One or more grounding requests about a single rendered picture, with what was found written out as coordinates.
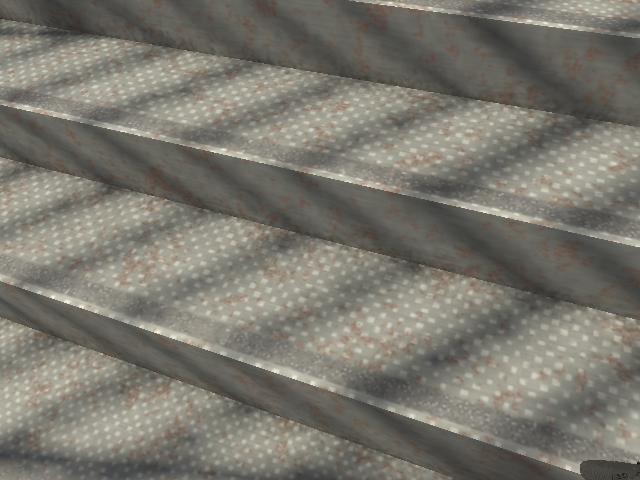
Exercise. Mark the right robot hand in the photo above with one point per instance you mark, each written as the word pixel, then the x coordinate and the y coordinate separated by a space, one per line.
pixel 609 470

